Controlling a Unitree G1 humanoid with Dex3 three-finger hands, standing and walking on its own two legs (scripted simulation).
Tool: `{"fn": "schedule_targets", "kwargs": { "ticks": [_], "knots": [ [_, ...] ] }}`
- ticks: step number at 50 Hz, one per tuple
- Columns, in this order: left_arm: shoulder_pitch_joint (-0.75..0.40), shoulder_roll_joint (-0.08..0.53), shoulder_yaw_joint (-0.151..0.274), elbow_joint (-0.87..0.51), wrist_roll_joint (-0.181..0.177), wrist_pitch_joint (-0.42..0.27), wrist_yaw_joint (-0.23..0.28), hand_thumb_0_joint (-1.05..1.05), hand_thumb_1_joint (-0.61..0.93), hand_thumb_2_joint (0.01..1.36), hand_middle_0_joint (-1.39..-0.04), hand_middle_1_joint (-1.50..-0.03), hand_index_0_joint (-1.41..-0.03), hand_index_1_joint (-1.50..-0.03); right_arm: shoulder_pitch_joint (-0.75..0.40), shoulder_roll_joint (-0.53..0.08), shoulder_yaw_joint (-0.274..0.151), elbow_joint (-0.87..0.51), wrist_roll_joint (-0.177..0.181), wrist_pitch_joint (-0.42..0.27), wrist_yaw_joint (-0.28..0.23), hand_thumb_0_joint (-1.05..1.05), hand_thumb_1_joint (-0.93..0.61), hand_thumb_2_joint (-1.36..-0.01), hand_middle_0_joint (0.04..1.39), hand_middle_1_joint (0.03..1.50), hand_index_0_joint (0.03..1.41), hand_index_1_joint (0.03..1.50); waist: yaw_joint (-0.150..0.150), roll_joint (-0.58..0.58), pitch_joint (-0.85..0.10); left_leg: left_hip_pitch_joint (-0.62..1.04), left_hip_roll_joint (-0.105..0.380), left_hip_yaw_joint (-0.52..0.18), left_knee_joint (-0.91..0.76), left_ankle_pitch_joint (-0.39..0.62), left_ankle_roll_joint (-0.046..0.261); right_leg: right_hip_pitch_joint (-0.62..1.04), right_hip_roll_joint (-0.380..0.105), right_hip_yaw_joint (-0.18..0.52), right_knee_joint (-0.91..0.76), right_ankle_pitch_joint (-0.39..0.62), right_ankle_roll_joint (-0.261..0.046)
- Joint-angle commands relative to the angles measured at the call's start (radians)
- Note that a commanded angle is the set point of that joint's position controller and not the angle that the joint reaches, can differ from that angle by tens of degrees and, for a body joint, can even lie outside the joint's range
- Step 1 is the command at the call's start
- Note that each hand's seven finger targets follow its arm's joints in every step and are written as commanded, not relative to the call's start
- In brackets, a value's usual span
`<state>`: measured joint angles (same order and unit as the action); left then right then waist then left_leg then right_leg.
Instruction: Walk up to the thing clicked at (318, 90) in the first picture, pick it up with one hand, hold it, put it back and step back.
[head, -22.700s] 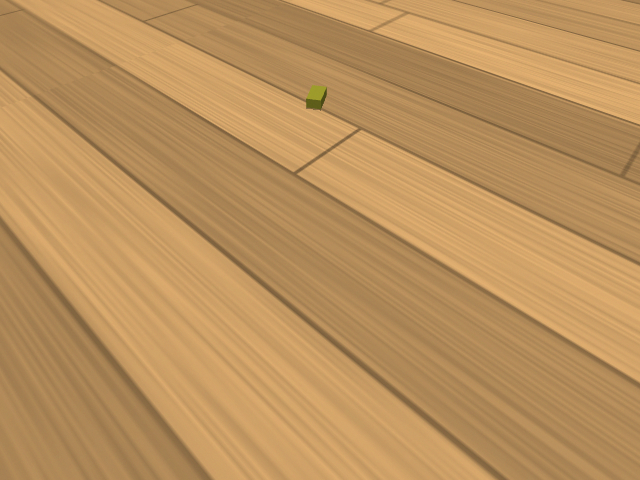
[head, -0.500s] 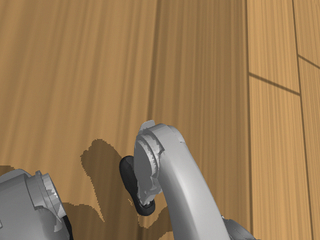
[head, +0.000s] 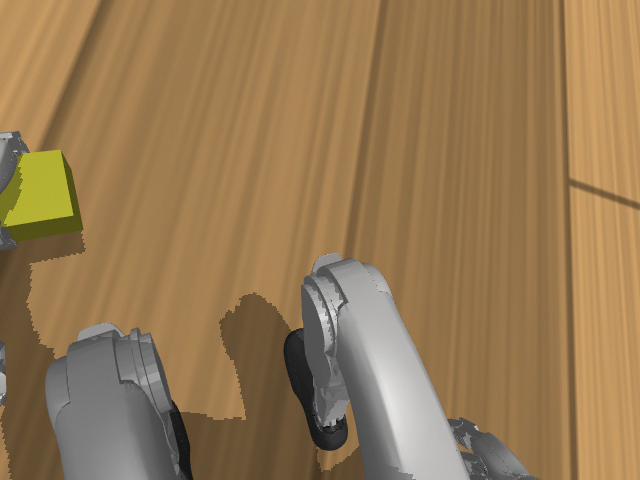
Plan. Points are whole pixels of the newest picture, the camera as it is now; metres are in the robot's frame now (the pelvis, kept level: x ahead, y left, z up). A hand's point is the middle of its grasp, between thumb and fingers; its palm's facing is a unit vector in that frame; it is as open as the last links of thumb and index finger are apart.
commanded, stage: lift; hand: left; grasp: from above
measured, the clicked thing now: out of the picture +0.50 +0.26 -0.19
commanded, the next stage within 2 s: hold in 1.72 s
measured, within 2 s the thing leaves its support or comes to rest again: neither
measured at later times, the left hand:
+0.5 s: hand out of the picture +0.44 +0.28 -0.05, palm faces -0.48 -0.07 -0.87, open 11.6 cm
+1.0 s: hand out of the picture +0.37 +0.27 +0.15, palm faces -0.45 -0.09 -0.89, open 11.6 cm
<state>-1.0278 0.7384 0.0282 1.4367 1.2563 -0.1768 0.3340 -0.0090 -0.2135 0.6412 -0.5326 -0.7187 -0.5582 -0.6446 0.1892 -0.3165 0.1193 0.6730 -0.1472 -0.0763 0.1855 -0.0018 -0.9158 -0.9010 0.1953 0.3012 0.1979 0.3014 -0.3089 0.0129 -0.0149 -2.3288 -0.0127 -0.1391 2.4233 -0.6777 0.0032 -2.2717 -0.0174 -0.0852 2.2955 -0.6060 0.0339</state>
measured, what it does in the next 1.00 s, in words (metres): rises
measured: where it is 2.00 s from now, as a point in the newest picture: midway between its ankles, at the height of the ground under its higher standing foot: (252, 447)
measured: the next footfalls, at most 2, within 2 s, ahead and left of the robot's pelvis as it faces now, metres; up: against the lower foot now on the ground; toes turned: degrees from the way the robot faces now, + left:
none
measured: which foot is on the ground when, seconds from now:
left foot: down 0.00-1.00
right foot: down 0.00-1.00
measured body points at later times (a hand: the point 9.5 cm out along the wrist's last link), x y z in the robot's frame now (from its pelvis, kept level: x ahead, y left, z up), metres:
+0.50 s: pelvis +0.00 +0.01 +0.07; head +0.21 +0.06 +0.46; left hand +0.47 +0.28 +0.00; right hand +0.08 -0.28 -0.04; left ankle +0.08 +0.12 -0.29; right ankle +0.12 -0.13 -0.29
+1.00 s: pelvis +0.01 +0.00 +0.23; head +0.14 +0.02 +0.66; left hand +0.39 +0.27 +0.20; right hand +0.15 -0.25 +0.11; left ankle +0.08 +0.12 -0.29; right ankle +0.12 -0.13 -0.29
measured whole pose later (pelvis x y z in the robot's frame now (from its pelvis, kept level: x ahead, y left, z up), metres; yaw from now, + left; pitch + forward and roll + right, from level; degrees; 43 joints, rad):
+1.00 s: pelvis +0.01 +0.00 +0.23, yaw +6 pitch +26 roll -3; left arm -0.46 0.50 -0.12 0.75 1.00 -0.02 0.05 -0.02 -0.21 0.64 -0.53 -0.72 -0.55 -0.65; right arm 0.18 -0.24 -0.01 0.66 0.04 0.04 -0.02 0.00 -0.90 -0.90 0.20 0.30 0.20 0.30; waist -0.10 0.05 -0.19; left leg -1.52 0.01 -0.03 1.66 -0.60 0.01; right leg -1.51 -0.02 -0.02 1.60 -0.55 0.03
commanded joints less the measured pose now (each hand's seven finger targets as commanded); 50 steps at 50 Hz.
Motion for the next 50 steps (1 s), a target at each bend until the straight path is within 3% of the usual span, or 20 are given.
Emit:
{"fn": "schedule_targets", "kwargs": {
  "ticks": [1, 2, 3, 7, 9, 10, 14, 17, 23, 24, 27, 30, 38, 43, 46, 49, 50],
  "knots": [
    [-0.390, 0.238, 0.028, -0.219, -0.018, 0.014, 0.051, 0.000, 0.407, 0.815, -0.778, -0.748, -0.784, -0.725, 0.217, -0.255, -0.097, 0.002, 0.012, 0.003, -0.030, 0.000, -0.881, -0.892, 0.201, 0.300, 0.200, 0.299, -0.001, 0.342, -0.742, 0.494, -0.016, 0.097, -0.306, 0.132, 0.013, 0.397, 0.047, -0.074, -0.241, 0.116, -0.085],
    [-0.378, 0.249, 0.036, -0.226, -0.024, 0.020, 0.048, 0.000, 0.432, 0.807, -0.826, -0.815, -0.844, -0.796, 0.218, -0.255, -0.106, 0.000, 0.016, 0.006, -0.033, 0.000, -0.924, -0.911, 0.199, 0.300, 0.199, 0.300, 0.011, 0.352, -0.777, 0.521, -0.014, 0.099, -0.309, 0.153, 0.013, 0.411, 0.046, -0.071, -0.239, 0.139, -0.086],
    [-0.359, 0.219, 0.023, -0.227, -0.035, 0.031, 0.037, 0.000, 0.512, 0.785, -0.847, -0.833, -0.879, -0.799, 0.226, -0.249, -0.111, -0.001, 0.020, 0.008, -0.032, 0.000, -0.916, -0.907, 0.200, 0.300, 0.199, 0.300, 0.009, 0.354, -0.794, 0.540, -0.014, 0.101, -0.316, 0.174, 0.014, 0.426, 0.045, -0.069, -0.242, 0.163, -0.084],
    [-0.358, 0.219, 0.027, -0.304, -0.093, 0.069, -0.009, 0.000, 0.596, 0.849, -0.901, -0.865, -0.933, -0.831, 0.238, -0.239, -0.133, 0.006, 0.037, 0.033, -0.038, 0.000, -0.913, -0.906, 0.200, 0.300, 0.199, 0.300, 0.036, 0.351, -0.870, 0.579, -0.013, 0.118, -0.343, 0.221, 0.020, 0.487, 0.043, -0.052, -0.269, 0.214, -0.079],
    [-0.302, 0.187, 0.012, -0.289, -0.107, 0.084, -0.048, 0.000, 0.604, 0.867, -0.916, -0.854, -0.943, -0.825, 0.240, -0.233, -0.144, 0.005, 0.044, 0.046, -0.045, 0.000, -0.913, -0.905, 0.200, 0.300, 0.199, 0.300, 0.037, 0.312, -0.825, 0.572, -0.014, 0.120, -0.356, 0.219, 0.021, 0.490, 0.043, -0.048, -0.292, 0.202, -0.083],
    [-0.331, 0.195, 0.011, -0.357, -0.114, 0.081, -0.065, 0.000, 0.610, 0.883, -0.925, -0.851, -0.949, -0.826, 0.241, -0.227, -0.144, 0.005, 0.049, 0.055, -0.050, 0.000, -0.912, -0.905, 0.200, 0.300, 0.199, 0.300, 0.044, 0.327, -0.846, 0.575, -0.014, 0.124, -0.361, 0.223, 0.024, 0.498, 0.041, -0.041, -0.301, 0.209, -0.080],
    [-0.236, 0.170, 0.011, -0.427, -0.116, 0.078, -0.134, 0.000, 0.628, 0.902, -0.932, -0.852, -0.956, -0.826, 0.249, -0.229, -0.167, -0.016, 0.066, 0.083, -0.064, 0.000, -0.909, -0.903, 0.200, 0.300, 0.200, 0.300, 0.072, 0.304, -0.844, 0.637, -0.014, 0.114, -0.406, 0.269, 0.016, 0.514, 0.035, -0.037, -0.322, 0.226, -0.088],
    [-0.218, 0.157, 0.017, -0.513, -0.145, 0.065, -0.171, 0.000, 0.596, 0.945, -0.909, -0.883, -0.929, -0.860, 0.246, -0.228, -0.182, -0.035, 0.080, 0.100, -0.076, 0.000, -0.909, -0.904, 0.200, 0.300, 0.200, 0.300, 0.086, 0.289, -0.824, 0.666, -0.015, 0.101, -0.448, 0.244, 0.016, 0.499, 0.027, -0.030, -0.360, 0.198, -0.088],
    [-0.117, 0.131, 0.007, -0.627, -0.172, 0.055, -0.203, 0.000, 0.603, 0.958, -0.919, -0.872, -0.935, -0.854, 0.217, -0.209, -0.196, -0.072, 0.102, 0.115, -0.098, 0.000, -0.904, -0.902, 0.200, 0.300, 0.200, 0.300, 0.121, 0.245, -0.827, 0.712, -0.014, 0.096, -0.541, 0.172, 0.021, 0.553, 0.026, -0.015, -0.434, 0.140, -0.083],
    [-0.123, 0.149, 0.019, -0.670, -0.178, 0.052, -0.205, 0.000, 0.604, 0.949, -0.913, -0.874, -0.932, -0.854, 0.203, -0.214, -0.204, -0.077, 0.107, 0.117, -0.104, 0.000, -0.905, -0.902, 0.200, 0.300, 0.200, 0.300, 0.131, 0.255, -0.834, 0.732, -0.016, 0.085, -0.561, 0.147, 0.020, 0.544, 0.023, -0.013, -0.442, 0.121, -0.083],
    [-0.074, 0.111, -0.003, -0.717, -0.186, 0.056, -0.210, 0.000, 0.608, 0.950, -0.920, -0.863, -0.936, -0.846, 0.183, -0.199, -0.208, -0.092, 0.120, 0.118, -0.116, 0.000, -0.902, -0.902, 0.200, 0.300, 0.200, 0.300, 0.149, 0.268, -0.845, 0.798, -0.005, 0.060, -0.644, 0.084, 0.019, 0.572, 0.028, -0.012, -0.465, 0.101, -0.073],
    [-0.028, 0.086, -0.014, -0.778, -0.216, 0.071, -0.207, 0.000, 0.602, 0.897, -0.909, -0.840, -0.930, -0.817, 0.166, -0.187, -0.212, -0.102, 0.132, 0.117, -0.130, 0.000, -0.900, -0.901, 0.200, 0.300, 0.200, 0.300, 0.154, 0.238, -0.833, 0.839, -0.004, 0.058, -0.707, 0.042, 0.024, 0.640, 0.030, -0.006, -0.525, 0.085, -0.065],
    [0.074, 0.044, -0.036, -0.879, -0.241, 0.122, -0.212, 0.000, 0.592, 0.919, -0.908, -0.843, -0.924, -0.826, 0.127, -0.149, -0.216, -0.098, 0.159, 0.112, -0.178, 0.000, -0.896, -0.900, 0.201, 0.300, 0.200, 0.300, 0.159, 0.178, -0.788, 0.989, -0.002, 0.070, -0.857, 0.088, 0.024, 0.825, 0.031, 0.013, -0.692, 0.116, -0.055],
    [0.176, 0.048, -0.023, -0.879, -0.254, 0.145, -0.229, 0.000, 0.594, 0.912, -0.919, -0.827, -0.932, -0.814, 0.091, -0.129, -0.211, -0.096, 0.172, 0.105, -0.203, 0.000, -0.894, -0.898, 0.201, 0.300, 0.200, 0.300, 0.191, 0.146, -0.722, 1.095, 0.003, 0.077, -0.981, 0.085, 0.023, 0.954, 0.032, 0.029, -0.818, 0.105, -0.052],
    [0.239, 0.008, -0.044, -0.885, -0.263, 0.155, -0.236, 0.000, 0.593, 0.947, -0.932, -0.825, -0.936, -0.820, 0.069, -0.113, -0.202, -0.093, 0.178, 0.097, -0.217, 0.000, -0.893, -0.898, 0.201, 0.300, 0.200, 0.300, 0.199, 0.132, -0.663, 1.162, 0.007, 0.070, -1.068, 0.052, 0.021, 1.023, 0.036, 0.035, -0.893, 0.086, -0.050],
    [0.308, -0.005, -0.044, -0.896, -0.273, 0.158, -0.244, 0.000, 0.609, 0.947, -0.947, -0.818, -0.951, -0.814, 0.065, -0.098, -0.198, -0.091, 0.187, 0.087, -0.229, 0.000, -0.894, -0.899, 0.201, 0.300, 0.200, 0.300, 0.207, 0.090, -0.635, 1.210, 0.005, 0.085, -1.120, 0.091, 0.023, 1.124, 0.040, 0.047, -0.976, 0.100, -0.050],
    [0.331, -0.034, -0.065, -0.892, -0.278, 0.159, -0.250, 0.000, 0.608, 0.953, -0.959, -0.796, -0.957, -0.800, 0.064, -0.093, -0.197, -0.088, 0.189, 0.083, -0.235, 0.000, -0.893, -0.899, 0.201, 0.300, 0.200, 0.300, 0.203, 0.078, -0.601, 1.225, 0.007, 0.088, -1.142, 0.090, 0.023, 1.140, 0.041, 0.051, -1.006, 0.099, -0.049]
  ]
}}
